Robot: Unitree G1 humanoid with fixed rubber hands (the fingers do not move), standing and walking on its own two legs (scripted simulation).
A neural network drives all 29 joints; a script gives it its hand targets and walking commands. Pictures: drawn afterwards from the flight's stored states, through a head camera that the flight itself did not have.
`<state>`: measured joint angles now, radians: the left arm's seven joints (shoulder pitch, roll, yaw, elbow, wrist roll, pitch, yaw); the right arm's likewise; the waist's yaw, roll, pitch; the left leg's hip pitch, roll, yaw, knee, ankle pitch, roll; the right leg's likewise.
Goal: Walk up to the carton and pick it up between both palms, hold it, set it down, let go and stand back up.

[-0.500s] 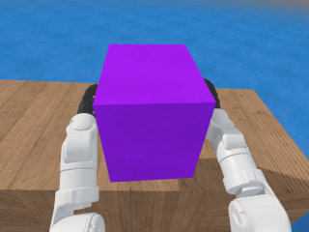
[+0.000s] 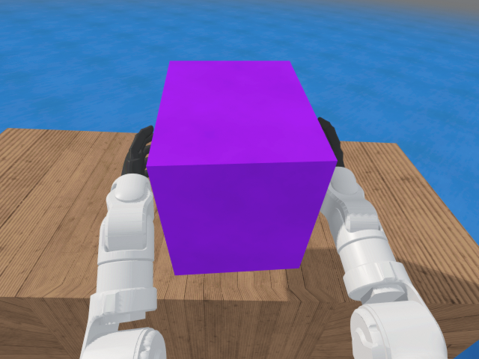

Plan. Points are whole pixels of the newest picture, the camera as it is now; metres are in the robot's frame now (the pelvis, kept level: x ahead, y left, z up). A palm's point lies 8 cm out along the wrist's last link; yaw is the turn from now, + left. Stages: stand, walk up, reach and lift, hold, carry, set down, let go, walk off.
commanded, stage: set down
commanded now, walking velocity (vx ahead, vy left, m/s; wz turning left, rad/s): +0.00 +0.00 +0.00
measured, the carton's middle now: (234, 164) +0.41 +0.01 +0.17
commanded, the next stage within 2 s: none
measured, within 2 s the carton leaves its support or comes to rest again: neither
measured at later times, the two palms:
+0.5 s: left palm (149, 196) +0.37 +0.15 +0.13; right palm (322, 181) +0.39 -0.15 +0.14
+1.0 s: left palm (154, 210) +0.37 +0.15 +0.09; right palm (316, 185) +0.41 -0.15 +0.12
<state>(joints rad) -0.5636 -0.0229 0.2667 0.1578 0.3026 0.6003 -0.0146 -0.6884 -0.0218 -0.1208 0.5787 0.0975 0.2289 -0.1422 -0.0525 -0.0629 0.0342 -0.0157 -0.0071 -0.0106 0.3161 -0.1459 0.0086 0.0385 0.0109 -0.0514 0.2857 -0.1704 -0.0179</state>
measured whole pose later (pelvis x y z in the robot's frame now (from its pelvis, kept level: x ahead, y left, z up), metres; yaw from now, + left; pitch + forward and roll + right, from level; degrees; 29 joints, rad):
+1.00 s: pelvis +0.01 -0.02 +0.00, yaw +0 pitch -2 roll +0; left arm -0.53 -0.08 0.29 0.47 0.29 0.26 0.07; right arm -0.71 -0.03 -0.25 0.94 -0.06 -0.15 -0.03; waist 0.04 -0.06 0.02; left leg -0.13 0.02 -0.01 0.29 -0.13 -0.03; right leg -0.08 0.04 -0.08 0.27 -0.17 -0.05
